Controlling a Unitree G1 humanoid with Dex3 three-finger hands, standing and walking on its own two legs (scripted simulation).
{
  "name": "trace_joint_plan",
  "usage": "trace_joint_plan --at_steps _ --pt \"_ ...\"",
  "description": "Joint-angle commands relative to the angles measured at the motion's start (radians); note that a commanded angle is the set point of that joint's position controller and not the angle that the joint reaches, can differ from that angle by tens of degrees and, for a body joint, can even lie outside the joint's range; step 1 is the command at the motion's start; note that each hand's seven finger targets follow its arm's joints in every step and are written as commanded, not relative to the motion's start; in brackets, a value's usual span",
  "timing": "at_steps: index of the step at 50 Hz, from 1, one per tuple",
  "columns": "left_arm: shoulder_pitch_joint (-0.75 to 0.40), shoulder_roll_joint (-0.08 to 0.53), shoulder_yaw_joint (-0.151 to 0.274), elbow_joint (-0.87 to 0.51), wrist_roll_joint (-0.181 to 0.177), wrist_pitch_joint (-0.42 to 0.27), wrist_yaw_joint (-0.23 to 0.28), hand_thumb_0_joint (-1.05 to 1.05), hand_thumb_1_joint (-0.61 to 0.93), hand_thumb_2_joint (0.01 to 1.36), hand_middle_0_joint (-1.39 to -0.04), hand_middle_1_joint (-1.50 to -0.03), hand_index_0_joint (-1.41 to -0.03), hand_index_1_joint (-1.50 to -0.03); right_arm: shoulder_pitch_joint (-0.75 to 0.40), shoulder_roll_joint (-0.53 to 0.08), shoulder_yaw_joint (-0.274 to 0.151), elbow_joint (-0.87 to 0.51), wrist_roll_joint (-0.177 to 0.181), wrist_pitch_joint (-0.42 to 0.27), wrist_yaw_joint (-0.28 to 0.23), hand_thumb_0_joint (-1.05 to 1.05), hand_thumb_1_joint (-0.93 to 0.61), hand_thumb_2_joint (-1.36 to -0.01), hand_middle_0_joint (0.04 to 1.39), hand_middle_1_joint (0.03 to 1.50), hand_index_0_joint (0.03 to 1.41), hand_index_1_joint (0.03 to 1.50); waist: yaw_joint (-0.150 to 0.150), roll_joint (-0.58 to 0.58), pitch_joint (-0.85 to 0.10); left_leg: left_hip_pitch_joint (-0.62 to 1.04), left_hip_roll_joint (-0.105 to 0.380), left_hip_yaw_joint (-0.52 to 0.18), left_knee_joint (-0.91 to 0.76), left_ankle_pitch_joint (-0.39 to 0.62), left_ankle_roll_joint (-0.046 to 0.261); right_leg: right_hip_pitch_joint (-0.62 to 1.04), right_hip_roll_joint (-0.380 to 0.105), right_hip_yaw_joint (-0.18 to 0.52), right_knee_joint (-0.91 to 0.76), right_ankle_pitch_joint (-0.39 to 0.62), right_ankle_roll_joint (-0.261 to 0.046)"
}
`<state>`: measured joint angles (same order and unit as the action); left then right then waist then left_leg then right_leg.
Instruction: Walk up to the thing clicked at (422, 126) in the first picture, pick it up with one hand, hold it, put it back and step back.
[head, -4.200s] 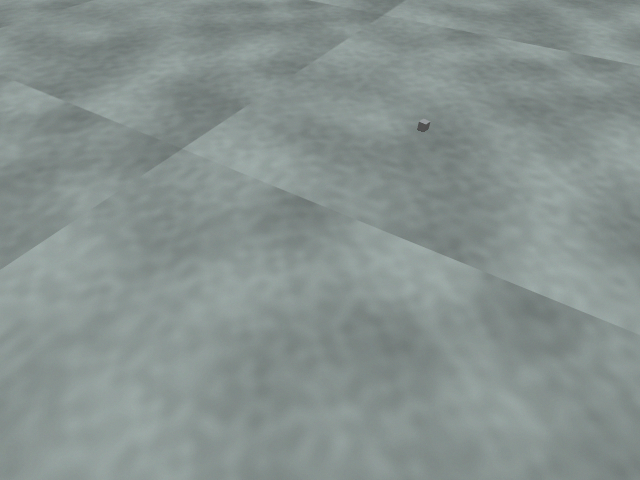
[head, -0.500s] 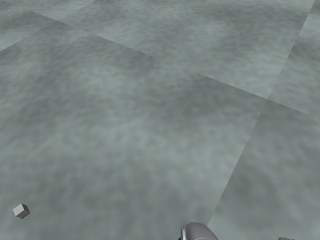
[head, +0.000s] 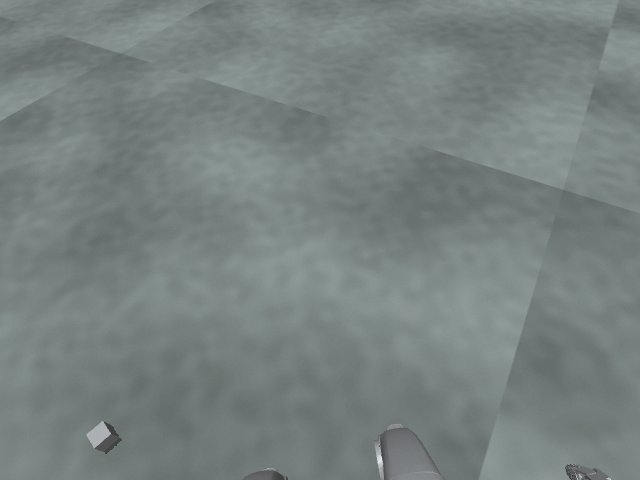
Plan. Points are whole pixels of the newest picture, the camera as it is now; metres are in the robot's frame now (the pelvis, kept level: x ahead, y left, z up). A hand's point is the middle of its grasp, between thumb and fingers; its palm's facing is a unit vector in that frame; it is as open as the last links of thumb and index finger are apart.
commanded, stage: walk up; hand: left
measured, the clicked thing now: (102, 436) +0.36 +0.64 -0.69
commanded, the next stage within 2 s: none
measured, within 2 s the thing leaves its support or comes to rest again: neither
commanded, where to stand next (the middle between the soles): -0.08 +0.50 m, yaw -14 degrees
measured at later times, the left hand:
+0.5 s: hand out of the picture +0.05 +0.55 -0.10, palm faces -0.11 -0.76 -0.64, open 7.4 cm
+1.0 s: hand out of the picture -0.03 +0.72 -0.09, palm faces -0.13 -0.81 -0.58, open 7.4 cm
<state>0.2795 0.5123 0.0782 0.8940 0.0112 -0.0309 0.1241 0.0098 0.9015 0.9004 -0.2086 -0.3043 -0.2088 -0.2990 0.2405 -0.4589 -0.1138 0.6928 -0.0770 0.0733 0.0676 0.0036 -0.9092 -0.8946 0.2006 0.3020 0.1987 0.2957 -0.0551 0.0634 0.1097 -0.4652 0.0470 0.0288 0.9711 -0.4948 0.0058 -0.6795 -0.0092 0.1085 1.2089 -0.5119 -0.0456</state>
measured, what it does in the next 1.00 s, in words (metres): steps to the left: right foot, then left foot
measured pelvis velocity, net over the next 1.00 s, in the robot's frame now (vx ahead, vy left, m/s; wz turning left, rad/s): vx -0.13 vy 0.44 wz -0.13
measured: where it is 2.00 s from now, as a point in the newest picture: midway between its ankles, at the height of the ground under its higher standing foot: outside the picture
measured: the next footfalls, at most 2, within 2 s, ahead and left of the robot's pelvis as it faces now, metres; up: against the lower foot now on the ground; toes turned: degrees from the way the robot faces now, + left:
right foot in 0.16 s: +0.09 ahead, -0.03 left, +0.00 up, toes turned -6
left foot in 0.50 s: +0.01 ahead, +0.41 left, +0.00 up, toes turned -3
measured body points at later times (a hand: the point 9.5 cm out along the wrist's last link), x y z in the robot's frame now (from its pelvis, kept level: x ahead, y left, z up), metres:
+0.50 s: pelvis -0.05 +0.23 -0.01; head -0.01 +0.19 +0.44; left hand +0.05 +0.59 -0.06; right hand +0.04 -0.13 -0.11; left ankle -0.03 +0.41 -0.69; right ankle +0.05 -0.01 -0.68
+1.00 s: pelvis -0.13 +0.44 +0.01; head -0.08 +0.39 +0.45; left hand -0.02 +0.76 -0.06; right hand -0.07 +0.10 -0.12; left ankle -0.10 +0.61 -0.59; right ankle -0.06 +0.27 -0.68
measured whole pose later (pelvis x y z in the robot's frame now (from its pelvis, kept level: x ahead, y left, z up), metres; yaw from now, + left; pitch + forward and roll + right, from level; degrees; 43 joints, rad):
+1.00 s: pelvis -0.13 +0.44 +0.01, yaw -7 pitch -3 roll +0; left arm 0.30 0.39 0.03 0.79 0.03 -0.05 0.10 0.01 0.90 0.90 -0.22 -0.31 -0.22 -0.30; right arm 0.24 -0.47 -0.12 0.67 -0.06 0.13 0.06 0.01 -0.91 -0.89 0.20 0.30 0.20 0.30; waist -0.01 0.13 0.16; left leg -0.61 0.00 -0.17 1.40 -0.44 -0.02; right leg -0.49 -0.09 -0.01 0.82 -0.29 -0.01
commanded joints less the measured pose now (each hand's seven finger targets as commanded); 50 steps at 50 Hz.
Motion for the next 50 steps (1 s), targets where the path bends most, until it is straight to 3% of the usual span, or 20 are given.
trace_joint_plan --at_steps 1,3,6,8,9,14,21,24,25,26,27,30,33,36,38,40,41,42,44,50 --pt "0.111 0.170 0.043 -0.044 -0.029 -0.045 -0.005 0.000 0.900 0.900 -0.200 -0.300 -0.200 -0.300 -0.034 -0.207 -0.063 -0.118 -0.001 -0.034 -0.035 0.000 -0.900 -0.900 0.200 0.300 0.200 0.300 0.000 0.178 -0.104 0.220 0.172 -0.250 -0.357 0.715 0.218 -0.004 0.004 -0.160 -0.058 0.022 0.014" --pt "0.111 0.141 0.038 -0.070 -0.034 -0.043 -0.008 0.000 0.900 0.900 -0.200 -0.300 -0.200 -0.300 -0.006 -0.186 -0.053 -0.130 -0.011 -0.022 -0.034 0.000 -0.900 -0.900 0.200 0.300 0.200 0.300 -0.001 0.181 -0.109 0.186 0.164 -0.216 -0.343 0.767 0.204 0.119 -0.004 -0.179 -0.200 0.037 0.007" --pt "0.314 0.166 0.058 -0.040 -0.020 -0.047 0.011 0.000 0.900 0.900 -0.200 -0.300 -0.200 -0.300 -0.089 -0.155 -0.034 -0.176 0.005 -0.001 -0.026 0.000 -0.900 -0.900 0.200 0.300 0.200 0.300 0.135 0.036 -0.169 -0.018 0.073 -0.094 -0.091 0.643 0.091 0.548 -0.033 -0.114 -0.662 0.339 -0.027" --pt "0.263 0.265 0.085 -0.123 0.011 -0.046 0.023 0.000 0.900 0.900 -0.200 -0.300 -0.200 -0.300 0.088 -0.108 -0.017 -0.160 0.014 0.004 -0.026 0.000 -0.900 -0.900 0.200 0.300 0.200 0.300 0.076 -0.137 -0.258 -0.349 -0.003 -0.123 0.260 -0.111 -0.031 0.803 -0.436 0.483 -0.727 0.366 -0.169" --pt "0.175 0.285 0.087 -0.149 0.002 -0.042 0.030 0.000 0.900 0.900 -0.200 -0.300 -0.200 -0.300 0.074 -0.186 -0.049 -0.153 0.006 0.020 -0.045 0.000 -0.900 -0.900 0.200 0.300 0.200 0.300 0.065 -0.045 -0.243 -0.317 -0.013 -0.201 0.401 -0.151 -0.015 0.623 -0.542 0.585 -0.782 0.369 -0.287" --pt "0.033 0.246 0.078 -0.173 0.013 -0.050 0.013 0.000 0.900 0.900 -0.200 -0.300 -0.200 -0.300 0.070 -0.210 -0.074 -0.104 0.004 0.026 -0.010 0.000 -0.900 -0.900 0.200 0.300 0.200 0.300 0.016 -0.121 -0.078 -0.179 0.005 -0.184 0.467 0.080 -0.009 0.245 -0.286 0.186 -0.744 0.087 -0.186" --pt "0.056 0.322 0.110 -0.158 0.042 -0.042 -0.004 0.000 0.900 0.900 -0.200 -0.300 -0.200 -0.300 0.000 -0.184 -0.070 -0.108 0.011 0.032 0.014 0.000 -0.900 -0.900 0.200 0.300 0.200 0.300 0.070 -0.277 -0.078 -0.036 0.040 -0.033 0.067 -0.040 0.009 0.152 -0.229 0.140 -0.688 -0.014 -0.165" --pt "0.009 0.290 0.093 -0.155 0.033 -0.028 -0.006 0.000 0.900 0.900 -0.200 -0.300 -0.200 -0.300 0.163 -0.194 -0.086 -0.046 0.011 0.017 0.009 0.000 -0.900 -0.900 0.200 0.300 0.200 0.300 -0.025 -0.191 -0.161 0.207 -0.019 0.019 -0.208 -0.002 0.031 0.059 -0.177 0.054 -0.511 0.075 -0.096" --pt "0.002 0.212 0.071 -0.146 0.028 -0.020 0.000 0.000 0.900 0.900 -0.200 -0.300 -0.200 -0.300 0.254 -0.227 -0.098 -0.023 -0.007 0.009 0.004 0.000 -0.900 -0.900 0.200 0.300 0.200 0.300 -0.084 -0.005 -0.153 0.269 -0.004 -0.076 -0.339 -0.038 0.050 -0.053 -0.059 -0.032 -0.250 0.040 -0.048" --pt "-0.061 0.127 0.045 -0.172 0.006 -0.019 0.017 0.000 0.900 0.900 -0.200 -0.300 -0.200 -0.300 0.194 -0.361 -0.111 -0.056 -0.001 0.004 -0.008 0.000 -0.900 -0.900 0.200 0.300 0.200 0.300 -0.098 0.358 -0.076 0.124 0.254 -0.544 -0.571 -0.039 0.150 -0.228 0.142 -0.148 0.025 -0.166 0.011" --pt "-0.121 0.179 0.047 -0.168 0.014 -0.028 0.037 0.000 0.900 0.900 -0.200 -0.300 -0.200 -0.300 0.039 -0.412 -0.114 -0.075 0.017 -0.002 -0.021 0.000 -0.900 -0.900 0.200 0.300 0.200 0.300 -0.072 0.333 0.000 -0.031 0.350 -0.715 -0.669 -0.077 0.277 -0.181 0.069 -0.048 0.109 -0.134 -0.014" --pt "0.028 0.182 0.056 -0.062 -0.026 -0.027 0.014 0.000 0.900 0.900 -0.200 -0.300 -0.200 -0.300 -0.043 -0.259 -0.072 -0.102 -0.002 -0.013 -0.042 0.000 -0.900 -0.900 0.200 0.300 0.200 0.300 0.004 0.125 0.007 0.017 0.193 -0.388 -0.460 0.217 0.176 -0.097 0.045 -0.054 0.127 0.008 0.003" --pt "0.102 0.155 0.048 -0.043 -0.031 -0.029 -0.006 0.000 0.900 0.900 -0.200 -0.300 -0.200 -0.300 -0.060 -0.201 -0.055 -0.119 0.000 -0.014 -0.038 0.000 -0.900 -0.900 0.200 0.300 0.200 0.300 0.014 0.204 -0.077 0.149 0.147 -0.253 -0.369 0.516 0.218 0.045 0.029 -0.168 -0.036 0.007 0.021" --pt "0.146 0.127 0.042 -0.067 -0.033 -0.029 -0.003 0.000 0.900 0.900 -0.200 -0.300 -0.200 -0.300 -0.048 -0.191 -0.044 -0.135 -0.005 0.003 -0.035 0.000 -0.900 -0.900 0.200 0.300 0.200 0.300 0.045 0.194 -0.088 0.096 0.175 -0.250 -0.331 0.626 0.213 0.239 -0.010 -0.154 -0.322 0.072 0.000" --pt "0.272 0.147 0.055 -0.044 -0.015 -0.037 0.008 0.000 0.900 0.900 -0.200 -0.300 -0.200 -0.300 -0.070 -0.144 -0.030 -0.157 0.009 0.018 -0.027 0.000 -0.900 -0.900 0.200 0.300 0.200 0.300 0.116 0.045 -0.141 -0.016 0.090 -0.153 -0.148 0.507 0.114 0.520 -0.036 -0.099 -0.663 0.295 -0.015" --pt "0.213 0.261 0.086 -0.127 0.015 -0.040 0.019 0.000 0.900 0.900 -0.200 -0.300 -0.200 -0.300 0.078 -0.093 -0.014 -0.145 0.011 0.022 -0.031 0.000 -0.900 -0.900 0.200 0.300 0.200 0.300 0.063 -0.164 -0.192 -0.344 -0.024 -0.141 0.209 -0.121 -0.015 0.736 -0.429 0.478 -0.724 0.416 -0.156" --pt "0.147 0.299 0.092 -0.151 0.013 -0.039 0.029 0.000 0.900 0.900 -0.200 -0.300 -0.200 -0.300 0.036 -0.170 -0.045 -0.153 0.003 0.034 -0.049 0.000 -0.900 -0.900 0.200 0.300 0.200 0.300 0.075 -0.102 -0.208 -0.298 -0.026 -0.237 0.363 -0.165 0.013 0.561 -0.544 0.600 -0.768 0.470 -0.291" --pt "0.105 0.284 0.090 -0.160 0.003 -0.043 0.030 0.000 0.900 0.900 -0.200 -0.300 -0.200 -0.300 -0.003 -0.208 -0.063 -0.150 0.003 0.036 -0.051 0.000 -0.900 -0.900 0.200 0.300 0.200 0.300 0.071 -0.027 -0.157 -0.265 -0.005 -0.289 0.475 -0.113 0.000 0.431 -0.522 0.547 -0.796 0.367 -0.319" --pt "0.041 0.234 0.073 -0.160 0.005 -0.050 0.026 0.000 0.900 0.900 -0.200 -0.300 -0.200 -0.300 0.032 -0.206 -0.078 -0.118 0.017 0.031 -0.038 0.000 -0.900 -0.900 0.200 0.300 0.200 0.300 0.029 -0.015 -0.089 -0.203 -0.032 -0.269 0.503 0.015 -0.013 0.306 -0.360 0.288 -0.735 0.292 -0.225" --pt "0.014 0.266 0.107 -0.154 0.027 -0.041 0.011 0.000 0.900 0.900 -0.200 -0.300 -0.200 -0.300 0.040 -0.174 -0.076 -0.099 0.017 0.043 -0.005 0.000 -0.900 -0.900 0.200 0.300 0.200 0.300 0.042 -0.231 -0.072 -0.097 0.013 -0.130 0.297 0.064 -0.032 0.213 -0.235 0.096 -0.691 0.013 -0.139"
